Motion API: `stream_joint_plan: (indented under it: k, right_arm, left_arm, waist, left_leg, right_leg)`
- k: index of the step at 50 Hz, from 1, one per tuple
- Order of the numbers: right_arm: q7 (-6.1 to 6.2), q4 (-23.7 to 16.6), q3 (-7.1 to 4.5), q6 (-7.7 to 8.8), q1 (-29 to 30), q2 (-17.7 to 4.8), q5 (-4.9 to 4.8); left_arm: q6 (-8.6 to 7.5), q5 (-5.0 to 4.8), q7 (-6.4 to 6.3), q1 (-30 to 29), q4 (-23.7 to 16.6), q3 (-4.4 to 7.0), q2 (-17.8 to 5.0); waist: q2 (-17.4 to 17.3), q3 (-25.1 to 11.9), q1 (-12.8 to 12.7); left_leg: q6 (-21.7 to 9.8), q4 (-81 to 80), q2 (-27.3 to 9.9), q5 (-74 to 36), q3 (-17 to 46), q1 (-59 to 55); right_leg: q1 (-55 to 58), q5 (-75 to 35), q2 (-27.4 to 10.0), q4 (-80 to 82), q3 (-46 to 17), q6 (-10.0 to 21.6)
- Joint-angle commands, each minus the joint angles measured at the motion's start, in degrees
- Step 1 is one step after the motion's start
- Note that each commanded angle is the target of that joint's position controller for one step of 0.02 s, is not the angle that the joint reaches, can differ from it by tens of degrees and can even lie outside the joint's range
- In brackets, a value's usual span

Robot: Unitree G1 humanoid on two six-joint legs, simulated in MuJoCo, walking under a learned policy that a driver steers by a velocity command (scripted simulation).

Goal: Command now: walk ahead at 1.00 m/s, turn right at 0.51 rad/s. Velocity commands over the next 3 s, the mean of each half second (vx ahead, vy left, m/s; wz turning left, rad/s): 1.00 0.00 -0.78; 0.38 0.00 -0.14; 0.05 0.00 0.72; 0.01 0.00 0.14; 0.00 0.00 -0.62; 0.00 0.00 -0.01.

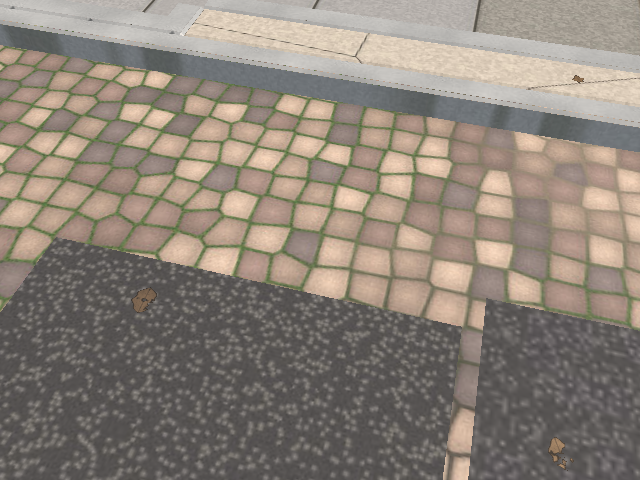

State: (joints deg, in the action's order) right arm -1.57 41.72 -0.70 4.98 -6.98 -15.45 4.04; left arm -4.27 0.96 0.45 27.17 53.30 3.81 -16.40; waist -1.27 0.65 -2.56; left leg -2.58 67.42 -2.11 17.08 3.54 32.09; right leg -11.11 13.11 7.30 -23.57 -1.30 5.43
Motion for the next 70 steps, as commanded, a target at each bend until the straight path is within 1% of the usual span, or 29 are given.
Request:
stream_joint_plan:
  k: [1, 4, 7, 9, 10, 11, 12, 13, 15, 19, 26, 28, 30, 31, 32, 33, 34, 35, 36, 40, 46, 52, 57, 58, 59, 60, 61, 63, 70]
  right_arm:
    - [-1.05, -7.7, 0.93, 0.29, 4.7, -3.0, -0.21]
    - [-1.75, -8.9, 1.8, 0.38, 10.1, -2.4, -2.09]
    - [-0.37, -9.2, 0.83, 0.42, 10.7, -5.2, -2.14]
    - [0.9, -7.0, -0.8, 0.95, 2.5, -8.1, -1.93]
    - [1.85, -5.0, -1.87, 1.28, -6.5, -9.9, -1.56]
    - [3.2, -4.0, -3.56, 1.34, -18.8, -14.5, -0.3]
    - [3.23, -3.8, -4.47, 0.75, -19.1, -18.6, 1.6]
    - [2.98, -3.7, -4.75, 0.12, -15.1, -15.7, 0.13]
    - [2.31, -3.4, -2.86, 0.32, -9.7, -6.9, -0.68]
    - [1.65, 2.0, -2.01, 1.94, -13.7, -3.2, -2.52]
    - [2.11, 4.2, -2.42, 3.05, -10.9, -6.3, -3.11]
    - [2.83, 4.2, -3.34, 2.77, -13.6, -10.5, -3.67]
    - [3.31, 3.0, -4.25, 1.4, -11.9, -13.7, -4.21]
    - [3.85, 0.8, -5.55, 1.61, -9.2, -17.8, -6.61]
    - [3.67, -0.5, -2.96, 2.05, -10.7, -8.2, -3.95]
    - [2.64, -2.2, -1.36, 2.83, -22.6, -7.2, -4.39]
    - [2.47, -1.3, -2.25, 2.54, -18.7, -12.4, -6.22]
    - [2.64, -0.9, -2.57, 1.84, -17.5, -12.0, -7.46]
    - [3.5, -0.2, -2.65, 0.78, -16.0, -10.8, -6.9]
    - [4.45, 2.6, -3.15, -3.22, -18.7, -6.8, -6.33]
    - [3.39, -0.6, -3.7, -3.43, -10.9, -4.7, -5.39]
    - [0.63, -6.0, -4.05, -4.57, -4.0, -4.9, -5.2]
    - [-0.45, -6.2, -5.77, -4.37, -12.4, -6.9, -5.11]
    - [0.79, -5.9, -7.95, -4.05, -17.2, -12.9, -4.63]
    - [1.71, -6.9, -9.35, -4.01, -17.6, -19.8, -3.43]
    - [1.18, -8.6, -8.48, -3.44, -17.5, -17.1, -2.11]
    - [0.94, -9.7, -8.22, -3.17, -13.1, -15.8, -2.8]
    - [1.86, -11.0, -7.2, -4.27, -6.3, -11.5, -6.0]
    - [4.49, -12.8, -7.18, -6.45, -4.7, -11.2, -4.42]
  left_arm:
    - [-1.91, -0.35, -0.29, -4.3, -5.2, 1.06, -5.9]
    - [-2.27, -1.3, 0.56, -3.7, -6.2, 2.47, -9.2]
    - [-1.79, -1.8, 0.78, -0.4, -5.8, 2.91, -9.8]
    - [-1.27, -1.32, 0.49, 0.7, -5.6, 3.34, -11.7]
    - [-1.26, -1.36, 0.65, -0.9, -6.1, 3.58, -12.3]
    - [-1.73, -1.36, 0.68, -2.7, -8.0, 2.38, -7.8]
    - [-1.52, -3.74, 0.26, 2.1, -10.9, 0.39, 0.3]
    - [-0.61, -2.48, -0.16, 0.1, -11.2, 0.29, -3.1]
    - [0.6, -0.52, 0.74, -8.6, -11.1, 0.66, -4.6]
    - [3.62, 0.77, 2.9, -14.5, -14.8, -0.18, -0.6]
    - [3.66, 1.26, 5.56, -27.8, -21.4, -2.32, -1.0]
    - [3.13, 1.69, 5.46, -22.9, -19.5, -2.05, -2.2]
    - [2.64, 1.97, 4.25, -6.5, -14.8, -0.16, -5.9]
    - [2.57, -3.53, 3.06, -2.4, -15.3, 3.31, -12.1]
    - [2.78, -3.34, 1.0, -5.0, -15.0, 3.21, -16.1]
    - [2.01, 1.28, 0.4, -9.2, -19.6, 2.31, -17.8]
    - [2.41, 1.84, 0.63, -10.6, -20.7, 2.1, -13.3]
    - [1.77, 0.33, 1.34, -13.0, -18.9, 1.27, -10.9]
    - [0.93, -1.3, 1.41, -17.2, -18.7, 0.28, -7.6]
    - [-1.55, 0.81, 1.85, -20.6, -14.8, -0.59, -4.9]
    - [0.81, 0.4, -1.72, -23.8, -13.6, 0.0, -4.7]
    - [4.33, -0.45, -2.73, -21.2, -12.5, 1.1, -6.7]
    - [5.12, -2.65, -3.25, -23.2, -12.9, 1.85, -7.1]
    - [4.66, -1.78, -3.05, -21.8, -13.7, 1.92, -6.8]
    - [4.03, 1.27, -2.21, -22.5, -16.8, 0.78, -2.8]
    - [3.12, 0.63, -1.2, -23.6, -16.9, 0.61, -4.5]
    - [2.76, -1.24, -0.73, -25.2, -16.8, 1.06, -6.0]
    - [3.05, -0.61, -1.61, -26.5, -16.2, 1.37, -5.8]
    - [4.16, -1.15, -2.14, -23.9, -13.6, 0.73, -3.4]
  waist:
    - [3.4, 6.3, 4.1]
    - [4.2, 5.1, 1.7]
    - [4.2, 2.6, 0.3]
    - [3.3, -4.5, 4.1]
    - [2.7, -9.6, 9.0]
    - [-2.0, -17.9, 14.1]
    - [-16.3, -24.0, 9.4]
    - [-15.2, -19.5, 7.6]
    - [-3.0, -5.4, 7.2]
    - [-5.5, 0.3, 3.6]
    - [0.4, 7.8, 0.9]
    - [-1.2, 3.5, -1.0]
    - [-3.0, -5.8, -8.8]
    - [-4.0, -8.3, -11.8]
    - [13.6, -9.9, -6.8]
    - [14.7, -29.2, -0.1]
    - [3.1, -33.7, -4.0]
    - [-2.0, -22.3, -0.9]
    - [-5.7, -14.4, 2.0]
    - [-0.8, -5.4, 6.2]
    - [4.2, -5.4, 4.3]
    - [6.1, -3.4, 0.9]
    - [4.7, -5.8, 6.3]
    - [-4.4, -7.9, 7.9]
    - [-19.5, -11.3, 4.4]
    - [-13.1, -22.4, 6.9]
    - [-6.9, -19.2, 6.2]
    - [0.6, -10.0, 3.0]
    - [-5.1, -11.7, 2.6]
  left_leg:
    - [3.4, -15.4, -3.5, -6.2, -1.0, 2.8]
    - [4.4, -29.5, -0.1, -20.2, -4.6, -13.7]
    - [3.6, -36.1, 1.0, -20.0, -3.6, -14.0]
    - [2.2, -38.7, 3.8, -11.5, -4.3, -23.9]
    - [1.3, -37.5, 1.1, -9.1, -2.9, -35.7]
    - [-0.4, -38.4, -11.4, 9.7, 9.4, -48.6]
    - [-4.4, -48.8, -26.8, 26.6, 38.1, -57.7]
    - [-6.3, -52.9, -25.6, 32.1, 44.7, -52.4]
    - [-4.8, -52.4, -19.4, 13.3, 23.4, -38.5]
    - [-1.9, -54.3, -15.1, -12.9, 4.2, -31.3]
    - [1.2, -58.6, -8.5, -42.4, -18.5, -23.5]
    - [2.4, -47.7, -8.6, -65.1, -19.2, -26.7]
    - [2.6, -24.6, -11.7, -70.0, -17.2, -23.8]
    - [4.6, -12.2, -7.7, -53.2, -14.6, -15.4]
    - [6.6, 12.7, 2.4, 12.8, -14.3, -1.0]
    - [6.4, 27.2, 2.4, 21.9, 1.3, 7.1]
    - [5.9, 26.9, 0.6, 16.0, 5.4, 4.9]
    - [5.7, 21.2, -1.7, 13.4, 3.0, 6.7]
    - [6.1, 16.8, -4.5, 11.1, 1.8, 6.5]
    - [7.2, 4.6, -5.9, 6.4, 3.0, -7.9]
    - [7.8, -10.6, -5.4, -12.3, -1.4, -0.1]
    - [5.2, -22.3, -4.3, -8.6, -5.5, 3.0]
    - [-1.3, -37.4, 1.4, -10.7, -9.1, -11.4]
    - [-5.6, -40.9, -2.4, -37.6, 1.6, -23.0]
    - [-16.8, -39.3, -15.2, -64.6, 24.1, -37.2]
    - [-22.0, -42.1, -18.6, -56.0, 32.9, -42.7]
    - [-19.6, -43.3, -17.0, -47.3, 28.0, -40.1]
    - [-13.5, -45.2, -11.1, -32.9, 20.7, -29.8]
    - [-9.5, -44.2, -6.3, -29.1, 16.5, -22.4]
  right_leg:
    - [-9.9, 1.4, -13.3, 18.3, -20.4, 11.0]
    - [-15.9, -8.7, -11.1, 21.0, -16.7, 8.1]
    - [-2.9, -20.6, -12.3, 14.0, -17.6, 5.5]
    - [2.3, -35.4, -11.0, -2.0, -16.0, 3.3]
    - [-3.2, -33.0, -8.6, -15.3, -14.8, 2.0]
    - [-11.9, -18.3, -5.8, -33.8, -11.4, 1.5]
    - [-27.6, 16.0, -1.2, -50.7, -6.0, 0.5]
    - [-34.5, 10.7, -5.7, -56.6, -4.4, 1.5]
    - [-35.3, 3.2, -10.3, -53.1, -2.9, 0.9]
    - [-36.1, 2.4, -13.7, -50.5, -1.6, -0.2]
    - [-24.3, -15.6, -9.4, -23.0, 10.0, 1.5]
    - [-13.4, -16.0, -3.3, -17.6, 14.1, 2.3]
    - [5.7, -15.7, -0.3, -15.1, 10.5, 5.2]
    - [18.8, -23.6, -4.7, -10.1, 1.7, 6.9]
    - [30.6, -50.9, -15.3, -9.1, -11.1, 9.0]
    - [44.6, -66.3, -31.1, -10.9, -35.0, 20.6]
    - [39.0, -52.4, -31.0, -4.7, -34.3, 21.7]
    - [27.7, -44.5, -28.3, -1.3, -27.9, 19.8]
    - [16.7, -37.5, -26.0, 0.9, -22.9, 17.0]
    - [-9.8, -41.1, -21.4, 7.3, -6.3, 12.7]
    - [-0.7, -39.1, -18.0, 7.5, 7.3, 8.1]
    - [8.2, -31.7, -23.3, 3.6, 8.5, 7.3]
    - [7.3, -39.4, -22.1, -14.1, 12.5, 0.6]
    - [-2.9, -26.7, -16.4, -28.1, 13.9, -4.1]
    - [-24.7, 22.0, -4.7, -46.5, 11.9, -9.1]
    - [-28.5, 26.5, -2.6, -55.2, -3.8, -8.6]
    - [-30.8, 22.3, -4.6, -55.6, -6.2, -7.5]
    - [-31.4, 14.2, -6.9, -47.4, -5.7, -7.5]
    - [-20.4, 5.7, -5.5, -28.4, -4.2, -10.6]
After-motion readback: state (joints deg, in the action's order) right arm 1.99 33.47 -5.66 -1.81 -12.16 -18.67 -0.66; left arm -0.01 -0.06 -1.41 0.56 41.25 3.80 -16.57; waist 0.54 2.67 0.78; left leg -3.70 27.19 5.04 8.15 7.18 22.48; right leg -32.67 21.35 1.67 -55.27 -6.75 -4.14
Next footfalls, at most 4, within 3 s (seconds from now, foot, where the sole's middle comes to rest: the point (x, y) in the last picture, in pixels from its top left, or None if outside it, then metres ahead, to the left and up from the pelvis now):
0.22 left None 0.41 0.15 -0.77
0.62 right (424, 383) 0.73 -0.18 -0.77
1.16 left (362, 309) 0.93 -0.04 -0.78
1.64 right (455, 324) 0.89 -0.27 -0.78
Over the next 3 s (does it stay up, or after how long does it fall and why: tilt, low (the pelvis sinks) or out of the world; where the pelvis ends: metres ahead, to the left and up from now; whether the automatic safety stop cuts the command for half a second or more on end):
stays up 0.86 -0.18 -0.01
